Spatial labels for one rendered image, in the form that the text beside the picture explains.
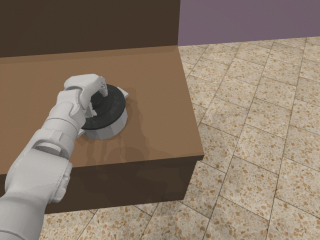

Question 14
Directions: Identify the robot left upper arm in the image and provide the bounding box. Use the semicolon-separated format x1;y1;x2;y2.
0;148;73;240

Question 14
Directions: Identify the pot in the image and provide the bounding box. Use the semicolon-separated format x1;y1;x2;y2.
77;87;129;140

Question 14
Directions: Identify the left robot forearm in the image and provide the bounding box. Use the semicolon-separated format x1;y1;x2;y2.
4;84;91;193

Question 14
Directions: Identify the left robot hand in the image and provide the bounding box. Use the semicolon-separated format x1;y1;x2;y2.
64;73;108;118

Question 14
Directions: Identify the knob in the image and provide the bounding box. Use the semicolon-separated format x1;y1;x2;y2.
90;92;105;109

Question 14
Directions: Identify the table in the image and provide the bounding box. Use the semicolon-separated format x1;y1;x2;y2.
0;0;205;215

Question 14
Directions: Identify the lid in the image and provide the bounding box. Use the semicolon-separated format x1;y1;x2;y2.
81;84;126;130

